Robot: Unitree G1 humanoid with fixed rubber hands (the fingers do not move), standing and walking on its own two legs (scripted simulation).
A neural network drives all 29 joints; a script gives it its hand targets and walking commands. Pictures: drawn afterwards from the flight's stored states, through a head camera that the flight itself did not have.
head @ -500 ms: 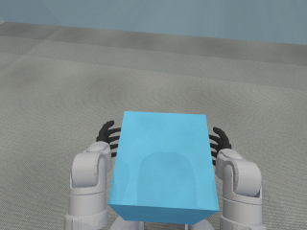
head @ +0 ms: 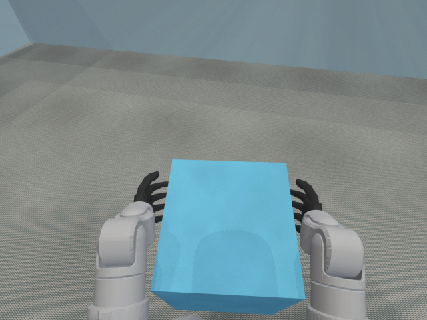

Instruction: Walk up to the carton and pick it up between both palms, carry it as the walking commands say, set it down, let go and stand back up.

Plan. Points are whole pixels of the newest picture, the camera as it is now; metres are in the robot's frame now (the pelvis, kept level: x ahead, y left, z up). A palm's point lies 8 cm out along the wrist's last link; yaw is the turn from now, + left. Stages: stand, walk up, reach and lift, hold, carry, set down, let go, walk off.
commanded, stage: carry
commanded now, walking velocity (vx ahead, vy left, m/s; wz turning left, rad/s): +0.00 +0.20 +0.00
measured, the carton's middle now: (225, 242) +0.26 +0.00 +0.02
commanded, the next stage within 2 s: none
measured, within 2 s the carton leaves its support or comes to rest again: neither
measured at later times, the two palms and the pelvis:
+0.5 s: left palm (36, 288) +0.14 +0.26 +0.11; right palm (241, 294) +0.14 -0.02 +0.08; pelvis -0.12 +0.12 +0.01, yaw +2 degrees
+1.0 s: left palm out of the picture +0.13 +0.33 +0.13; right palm (196, 296) +0.13 +0.04 +0.12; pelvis -0.12 +0.18 +0.04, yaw +0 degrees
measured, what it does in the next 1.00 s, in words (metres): steps to the left: left foot, then right foot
